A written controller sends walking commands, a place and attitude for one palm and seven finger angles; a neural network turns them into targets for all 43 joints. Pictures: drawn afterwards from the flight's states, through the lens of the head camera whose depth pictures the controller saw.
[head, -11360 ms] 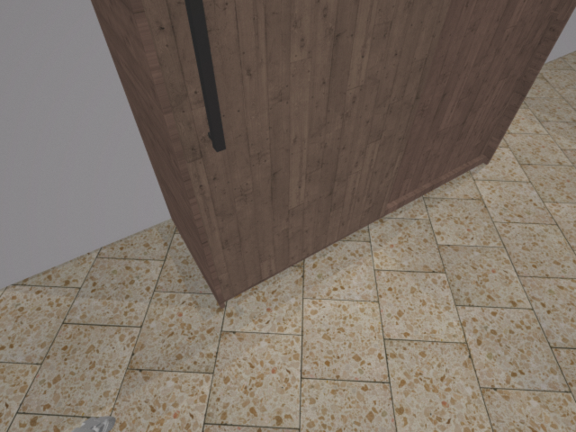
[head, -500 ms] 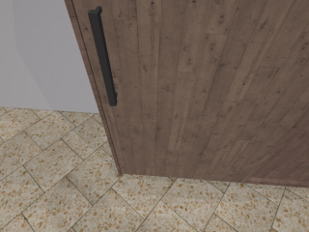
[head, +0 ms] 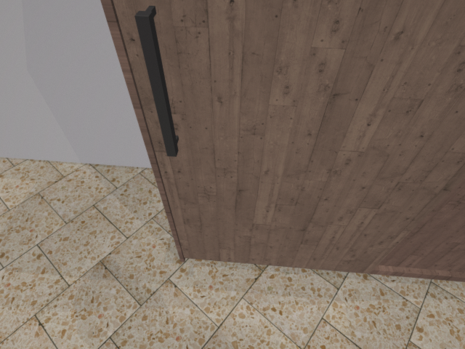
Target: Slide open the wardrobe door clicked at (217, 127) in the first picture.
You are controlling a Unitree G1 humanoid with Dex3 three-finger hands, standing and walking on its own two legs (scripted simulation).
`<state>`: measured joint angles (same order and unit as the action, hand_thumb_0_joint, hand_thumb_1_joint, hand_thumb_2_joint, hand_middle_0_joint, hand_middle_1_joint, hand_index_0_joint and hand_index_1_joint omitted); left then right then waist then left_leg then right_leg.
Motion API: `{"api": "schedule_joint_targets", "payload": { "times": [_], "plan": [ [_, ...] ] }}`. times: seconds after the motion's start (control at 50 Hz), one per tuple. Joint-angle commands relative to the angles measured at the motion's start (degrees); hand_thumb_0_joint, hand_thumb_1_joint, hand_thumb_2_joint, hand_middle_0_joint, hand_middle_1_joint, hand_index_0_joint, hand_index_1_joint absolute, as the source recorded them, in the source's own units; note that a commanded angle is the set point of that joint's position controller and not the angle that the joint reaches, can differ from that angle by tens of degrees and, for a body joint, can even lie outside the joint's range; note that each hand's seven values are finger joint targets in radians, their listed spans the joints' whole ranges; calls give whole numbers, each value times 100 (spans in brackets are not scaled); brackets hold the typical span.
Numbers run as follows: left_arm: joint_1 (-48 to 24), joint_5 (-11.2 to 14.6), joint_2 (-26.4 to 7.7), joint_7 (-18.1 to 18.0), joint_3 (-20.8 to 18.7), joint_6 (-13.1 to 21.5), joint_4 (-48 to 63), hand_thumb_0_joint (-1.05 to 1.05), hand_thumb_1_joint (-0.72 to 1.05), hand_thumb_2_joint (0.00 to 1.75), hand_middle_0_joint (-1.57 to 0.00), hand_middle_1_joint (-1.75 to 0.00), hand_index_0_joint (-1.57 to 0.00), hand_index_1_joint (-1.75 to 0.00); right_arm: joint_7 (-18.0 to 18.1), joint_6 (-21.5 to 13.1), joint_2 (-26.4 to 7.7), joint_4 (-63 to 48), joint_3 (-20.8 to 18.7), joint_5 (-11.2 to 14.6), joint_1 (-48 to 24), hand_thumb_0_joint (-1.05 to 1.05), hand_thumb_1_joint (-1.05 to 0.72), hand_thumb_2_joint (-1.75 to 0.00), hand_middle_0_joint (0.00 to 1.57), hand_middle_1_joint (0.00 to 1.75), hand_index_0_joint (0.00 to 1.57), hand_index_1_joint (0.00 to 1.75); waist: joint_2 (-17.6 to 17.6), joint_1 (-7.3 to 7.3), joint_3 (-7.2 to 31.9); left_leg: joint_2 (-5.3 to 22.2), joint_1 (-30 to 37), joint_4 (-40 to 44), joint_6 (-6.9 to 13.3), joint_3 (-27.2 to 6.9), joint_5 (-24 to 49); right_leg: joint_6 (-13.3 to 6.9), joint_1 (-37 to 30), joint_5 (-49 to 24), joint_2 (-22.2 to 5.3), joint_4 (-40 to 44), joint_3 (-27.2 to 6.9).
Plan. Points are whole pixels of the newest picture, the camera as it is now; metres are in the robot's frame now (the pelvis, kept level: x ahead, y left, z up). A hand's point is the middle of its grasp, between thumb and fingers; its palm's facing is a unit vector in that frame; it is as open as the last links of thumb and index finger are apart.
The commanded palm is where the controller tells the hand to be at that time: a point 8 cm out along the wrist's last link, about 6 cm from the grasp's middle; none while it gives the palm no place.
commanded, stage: shuffle to correct the standing spot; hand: left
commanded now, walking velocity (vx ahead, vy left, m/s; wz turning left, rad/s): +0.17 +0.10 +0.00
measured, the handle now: (163, 92) +0.55 +0.19 +0.15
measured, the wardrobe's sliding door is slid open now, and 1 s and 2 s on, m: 0.00 0.00 0.00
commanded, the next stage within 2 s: come to a stop and stand still in 0.30 s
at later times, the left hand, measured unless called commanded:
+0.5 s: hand out of the picture +0.04 +0.19 -0.18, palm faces +0.15 -0.98 -0.16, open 7.4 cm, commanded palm none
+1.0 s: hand out of the picture +0.14 +0.23 -0.18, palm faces +0.04 -0.97 -0.22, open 7.3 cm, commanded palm none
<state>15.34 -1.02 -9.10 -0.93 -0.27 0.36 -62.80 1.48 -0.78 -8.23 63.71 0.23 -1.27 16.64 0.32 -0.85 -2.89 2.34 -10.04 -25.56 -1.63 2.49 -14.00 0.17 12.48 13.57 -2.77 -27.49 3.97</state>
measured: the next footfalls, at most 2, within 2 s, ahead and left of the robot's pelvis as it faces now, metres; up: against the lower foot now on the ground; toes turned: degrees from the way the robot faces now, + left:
left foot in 0.52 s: +0.13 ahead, +0.16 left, +0.00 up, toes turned +6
right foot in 0.72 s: +0.11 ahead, -0.06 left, +0.00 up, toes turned -3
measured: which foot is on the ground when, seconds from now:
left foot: down 0.00-0.34, up 0.36-0.50, down 0.52-1.00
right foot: down 0.00-0.54, up 0.56-0.70, down 0.72-1.00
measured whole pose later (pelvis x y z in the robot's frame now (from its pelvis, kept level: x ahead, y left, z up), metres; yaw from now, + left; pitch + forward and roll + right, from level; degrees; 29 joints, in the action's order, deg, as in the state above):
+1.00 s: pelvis +0.08 +0.04 -0.01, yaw +2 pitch -1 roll +1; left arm 12.9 -1.8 -10.3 -1.9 -0.9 -0.3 -54.8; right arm 1.8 0.4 -8.7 56.3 -2.5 -1.5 11.1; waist 1.0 0.0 -3.2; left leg 1.2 -15.5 -33.5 0.1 3.8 -16.5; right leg -1.4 13.7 20.4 -1.5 -35.2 5.1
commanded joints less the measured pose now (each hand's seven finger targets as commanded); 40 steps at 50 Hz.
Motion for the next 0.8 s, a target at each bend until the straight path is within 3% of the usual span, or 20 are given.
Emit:
{"api": "schedule_joint_targets", "payload": {
  "times": [0.0, 0.08, 0.12, 0.16, 0.2, 0.26, 0.28, 0.3, 0.32, 0.34, 0.4, 0.46, 0.48, 0.5, 0.52, 0.58, 0.62, 0.7, 0.74, 0.78],
  "plan": [
    [481, -28, -708, -39, -224, 1, 188, 0, 90, 90, -20, -30, -20, -30, -44, 51, -413, -189, -78, -30, 548, 0, -90, -90, 20, 30, 20, 30, 416, -39, -478, -37, -862, 99, 226, 3, -1074, -372, 235, 2123, -576, 943, -860],
    [568, -34, -755, -35, -336, -4, 288, 0, 90, 90, -20, -30, -20, -30, -71, 31, -303, -273, -93, -42, 752, 0, -90, -90, 20, 30, 20, 30, 567, 24, -551, -96, -748, -354, 276, 120, -872, -554, 620, 2446, -818, 998, -1016],
    [464, -49, -649, -15, -350, 0, 364, 0, 90, 90, -20, -30, -20, -30, -63, -15, -329, -238, -106, -37, 974, 0, -90, -90, 20, 30, 20, 30, 58, 117, -579, -8, -592, -44, 335, -52, -797, -491, 706, 2061, -574, 468, -639],
    [380, -58, -388, 18, -318, 8, 465, 0, 90, 90, -20, -30, -20, -30, -33, -73, -554, -188, -149, -40, 1222, 0, -90, -90, 20, 30, 20, 30, -940, 172, -608, 518, -466, 617, 568, -825, -872, -321, 917, 1511, -81, -620, 57],
    [260, -80, -101, 33, -239, 84, 581, 0, 90, 90, -20, -30, -20, -30, 33, -120, -694, -188, -181, -23, 1336, 0, -90, -90, 20, 30, 20, 30, -1331, 169, -563, 1057, 7, 909, 1055, -1600, 46, -256, 1346, 1312, 174, -1442, 371],
    [729, -32, -63, 48, -270, 196, 399, 0, 90, 90, -20, -30, -20, -30, 60, -158, -578, -252, -127, 14, 988, 0, -90, -90, 20, 30, 20, 30, -605, -169, -217, 688, -442, -80, 917, -774, 1613, -322, -67, 511, 15, -306, 129],
    [1271, -30, -289, 17, -338, 246, 193, 0, 90, 90, -20, -30, -20, -30, 48, -203, -443, -373, -114, 54, 770, 0, -90, -90, 20, 30, 20, 30, 92, -378, 95, 217, -1188, -878, 648, -240, 1171, -496, -1163, -371, -527, 74, -583],
    [1769, -21, -763, -23, -432, 270, 21, 0, 90, 90, -20, -30, -20, -30, 2, -235, -289, -547, -116, 57, 552, 0, -90, -90, 20, 30, 20, 30, 1252, -504, 138, -270, -2156, -1798, 341, 292, -449, -899, -1810, -1153, -1528, 595, -1862],
    [1997, -8, -890, -63, -501, 284, -99, 0, 90, 90, -20, -30, -20, -30, -6, -179, -315, -721, -157, 16, 178, 0, -90, -90, 20, 30, 20, 30, 1778, -623, -101, -136, -2790, -2566, 251, 243, -1916, -1325, -1971, -2192, -2225, 850, -2374],
    [2005, -60, -756, -109, -469, 270, -102, 0, 90, 90, -20, -30, -20, -30, -19, -168, -301, -780, -171, 6, -125, 0, -90, -90, 20, 30, 20, 30, 1290, -657, -296, 77, -3043, -3048, 229, -34, -1986, -1522, -1848, -2674, -2343, 788, -2356],
    [1309, -126, -663, -121, -431, 230, 118, 0, 90, 90, -20, -30, -20, -30, -149, -130, -56, -815, -189, 57, -203, 0, -90, -90, 20, 30, 20, 30, 959, -281, -254, 200, -2246, -2404, 254, -96, -1530, -1158, -850, -1976, -1886, 710, -1327],
    [549, -62, -528, -133, -361, 126, 318, 0, 90, 90, -20, -30, -20, -30, -124, -76, 93, -416, -132, 54, 651, 0, -90, -90, 20, 30, 20, 30, 814, 269, -290, -180, 65, -408, 136, 478, 739, -443, 683, -1262, -887, 121, -115],
    [661, -39, -396, -141, -314, 81, 333, 0, 90, 90, -20, -30, -20, -30, -75, -111, -235, -301, -177, 23, 949, 0, -90, -90, 20, 30, 20, 30, 110, 283, 29, 211, 628, -197, 205, 117, 1846, -204, 744, -794, -571, -533, 41],
    [912, 16, -186, -164, -275, 2, 328, 0, 90, 90, -20, -30, -20, -30, -10, -134, -679, -301, -240, 0, 994, 0, -90, -90, 20, 30, 20, 30, -840, 187, 291, 1202, 611, 62, 614, -973, 3160, 55, 779, 715, -232, -927, 222],
    [960, -16, -101, -190, -242, -42, 357, 0, 90, 90, -20, -30, -20, -30, 21, -87, -833, -385, -286, 5, 898, 0, -90, -90, 20, 30, 20, 30, -926, 170, 240, 1617, -6, 337, 969, -1097, 3498, 58, 323, 1733, -96, -1423, 159],
    [839, 13, -252, -195, -221, -86, 225, 0, 90, 90, -20, -30, -20, -30, 168, -138, -877, -432, -247, 31, 202, 0, -90, -90, 20, 30, 20, 30, -1342, 34, 252, 1572, 398, 298, 1190, -1110, 5258, 50, 653, 1817, -213, -1796, -206],
    [742, 22, -174, -172, -191, -82, 209, 0, 90, 90, -20, -30, -20, -30, 193, -88, -776, -479, -288, 36, 32, 0, -90, -90, 20, 30, 20, 30, -934, 76, 386, 1493, 784, 19, 1203, -860, 5728, 63, 722, 1556, -183, -1289, -188],
    [851, -44, -350, -115, -268, -113, 358, 0, 90, 90, -20, -30, -20, -30, 179, 48, -955, -676, -437, 55, -304, 0, -90, -90, 20, 30, 20, 30, -549, -32, 680, 1221, 326, -291, 874, -529, 3996, 3, 80, -352, -116, -286, -159],
    [729, -104, -524, -121, -293, -60, 506, 0, 90, 90, -20, -30, -20, -30, 152, 103, -706, -775, -445, 54, -439, 0, -90, -90, 20, 30, 20, 30, 537, -3, 559, 561, -183, -809, 416, -7, 2247, -179, -115, -2741, -596, -85, -689],
    [543, -85, -718, -136, -305, -34, 612, 0, 90, 90, -20, -30, -20, -30, 85, 203, -346, -815, -382, 66, -435, 0, -90, -90, 20, 30, 20, 30, 1329, -10, 390, -13, -826, -1278, 162, 195, -398, -700, -243, -3925, -1255, 110, -1069]
  ]
}}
